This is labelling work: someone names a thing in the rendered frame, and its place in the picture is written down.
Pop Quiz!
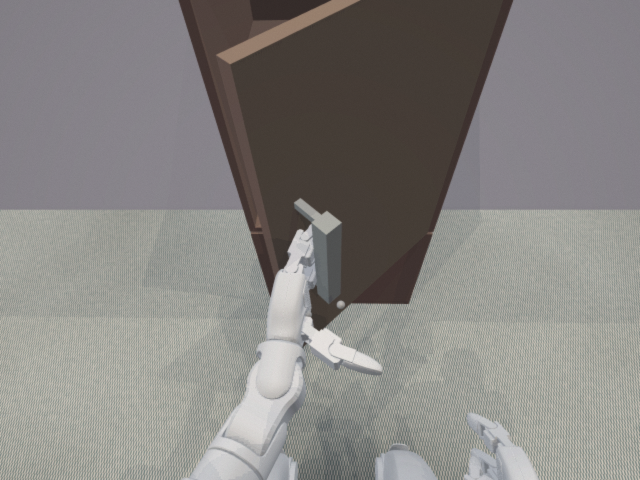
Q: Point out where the robot thigh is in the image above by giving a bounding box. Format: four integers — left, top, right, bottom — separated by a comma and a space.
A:
267, 453, 298, 480
375, 450, 437, 480

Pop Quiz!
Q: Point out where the cupboard door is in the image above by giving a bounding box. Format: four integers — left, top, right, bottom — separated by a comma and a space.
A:
216, 0, 503, 348

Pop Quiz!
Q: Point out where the right robot hand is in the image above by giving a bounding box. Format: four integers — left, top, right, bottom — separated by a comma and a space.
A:
464, 413, 539, 480

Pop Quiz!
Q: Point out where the left robot thigh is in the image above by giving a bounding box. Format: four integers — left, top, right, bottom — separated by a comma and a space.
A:
267, 453, 298, 480

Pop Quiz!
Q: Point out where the left robot hand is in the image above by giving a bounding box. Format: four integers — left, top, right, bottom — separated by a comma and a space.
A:
266, 225, 383, 375

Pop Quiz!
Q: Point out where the right robot thigh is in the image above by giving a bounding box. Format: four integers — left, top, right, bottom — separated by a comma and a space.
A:
375, 450, 437, 480

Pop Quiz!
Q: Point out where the handle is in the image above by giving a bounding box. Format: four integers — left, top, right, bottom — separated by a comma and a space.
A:
294, 198, 342, 304

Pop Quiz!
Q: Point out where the robot left forearm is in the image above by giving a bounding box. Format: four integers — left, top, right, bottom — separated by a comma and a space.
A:
181, 340, 306, 480

